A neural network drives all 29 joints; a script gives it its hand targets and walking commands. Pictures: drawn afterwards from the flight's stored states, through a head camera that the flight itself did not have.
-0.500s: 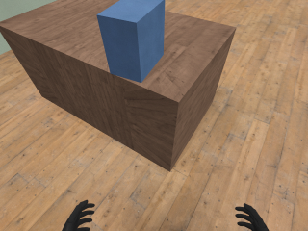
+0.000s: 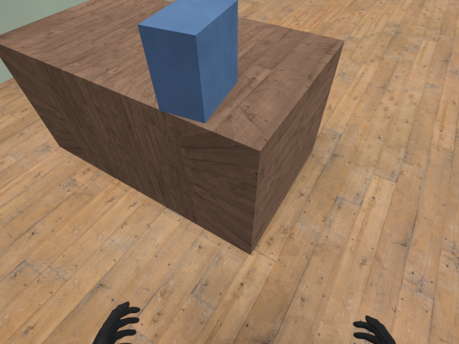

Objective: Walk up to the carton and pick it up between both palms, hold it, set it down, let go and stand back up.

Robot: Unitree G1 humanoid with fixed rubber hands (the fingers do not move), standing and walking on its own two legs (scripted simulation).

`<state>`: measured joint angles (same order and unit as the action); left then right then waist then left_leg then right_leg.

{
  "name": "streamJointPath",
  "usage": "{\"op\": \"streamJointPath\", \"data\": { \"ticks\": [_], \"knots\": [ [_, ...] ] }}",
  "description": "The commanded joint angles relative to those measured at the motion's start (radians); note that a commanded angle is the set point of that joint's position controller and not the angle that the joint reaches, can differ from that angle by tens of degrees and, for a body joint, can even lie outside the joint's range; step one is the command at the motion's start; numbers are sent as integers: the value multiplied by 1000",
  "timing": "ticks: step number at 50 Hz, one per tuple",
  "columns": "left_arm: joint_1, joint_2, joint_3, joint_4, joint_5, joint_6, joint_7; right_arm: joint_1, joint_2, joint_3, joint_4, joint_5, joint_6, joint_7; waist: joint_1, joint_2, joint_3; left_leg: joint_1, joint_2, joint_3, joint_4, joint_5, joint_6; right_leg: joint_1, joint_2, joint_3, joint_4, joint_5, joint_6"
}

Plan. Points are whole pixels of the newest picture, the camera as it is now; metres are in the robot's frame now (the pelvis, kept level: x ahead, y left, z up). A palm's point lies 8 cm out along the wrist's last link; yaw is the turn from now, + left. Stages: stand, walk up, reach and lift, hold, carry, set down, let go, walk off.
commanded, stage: stand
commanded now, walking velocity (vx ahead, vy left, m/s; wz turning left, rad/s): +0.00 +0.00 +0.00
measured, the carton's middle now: (196, 58) +0.87 +0.14 +0.05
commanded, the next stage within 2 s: none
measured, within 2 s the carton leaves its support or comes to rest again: neither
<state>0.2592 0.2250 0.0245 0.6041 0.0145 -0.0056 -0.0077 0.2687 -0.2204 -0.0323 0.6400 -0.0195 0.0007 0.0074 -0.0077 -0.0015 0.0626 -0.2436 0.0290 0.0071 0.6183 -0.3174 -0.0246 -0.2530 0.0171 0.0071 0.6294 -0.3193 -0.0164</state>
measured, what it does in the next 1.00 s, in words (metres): stands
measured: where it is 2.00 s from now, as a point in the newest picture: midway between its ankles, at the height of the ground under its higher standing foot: outside the picture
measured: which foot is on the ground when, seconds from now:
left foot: down 0.00-1.00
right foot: down 0.00-1.00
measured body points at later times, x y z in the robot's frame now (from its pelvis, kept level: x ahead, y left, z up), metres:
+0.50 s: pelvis +0.00 +0.01 +0.00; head +0.00 +0.01 +0.45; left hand +0.12 +0.25 -0.10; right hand +0.09 -0.25 -0.11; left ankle +0.01 +0.14 -0.73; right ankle +0.01 -0.11 -0.73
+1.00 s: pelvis -0.01 +0.01 +0.00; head +0.00 +0.02 +0.45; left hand +0.11 +0.26 -0.11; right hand +0.09 -0.24 -0.11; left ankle +0.01 +0.14 -0.73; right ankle +0.01 -0.11 -0.73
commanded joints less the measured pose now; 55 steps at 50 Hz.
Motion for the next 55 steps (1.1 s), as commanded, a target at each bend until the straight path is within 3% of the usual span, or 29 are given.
{"op": "streamJointPath", "data": {
  "ticks": [1,8,12,18,20,25,40,44,55],
  "knots": [
    [-24,129,40,-104,-3,-23,6,-1,-123,-31,-89,1,-23,-3,-2,-6,-22,7,54,-65,-109,98,46,-49,-100,123,-173,109,-31],
    [-8,135,40,-97,-1,-22,6,5,-130,-33,-70,1,-26,-3,0,-18,-18,7,56,-67,-129,52,49,-70,-93,132,-194,27,-35],
    [1,130,40,-86,-1,-21,6,11,-133,-30,-67,2,-28,-4,3,9,-2,-17,60,-74,-143,47,50,-58,-92,131,-187,29,-28],
    [4,139,38,-73,0,-26,7,24,-135,-31,-54,3,-31,-3,-1,-20,-74,20,65,-79,-142,72,53,-25,-89,117,-165,67,-27],
    [21,130,36,-66,0,-26,7,9,-142,-33,-54,6,-30,-4,7,6,-68,18,67,-76,-139,84,55,-24,-87,118,-161,95,-22],
    [33,136,32,-57,-5,-21,8,33,-143,-30,-43,7,-28,-5,3,-15,-32,0,70,-74,-143,97,57,-46,-88,121,-169,104,-25],
    [40,136,33,-43,-3,-21,10,31,-148,-22,-50,9,-25,-8,7,20,-24,-25,77,-76,-161,107,61,-18,-87,123,-149,150,-19],
    [41,141,28,-36,-2,-19,10,32,-149,-24,-48,11,-22,-7,7,-11,-30,-18,74,-73,-172,68,62,-28,-85,125,-160,124,-22],
    [51,148,25,-22,-4,-19,10,25,-157,-20,-35,9,-21,-6,6,0,-31,-16,73,-75,-184,35,59,-41,-79,132,-168,83,-15]
  ]
}}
